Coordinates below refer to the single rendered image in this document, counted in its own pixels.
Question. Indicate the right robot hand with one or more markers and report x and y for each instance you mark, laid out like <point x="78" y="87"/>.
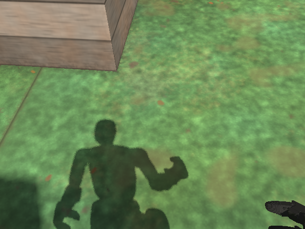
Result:
<point x="293" y="210"/>

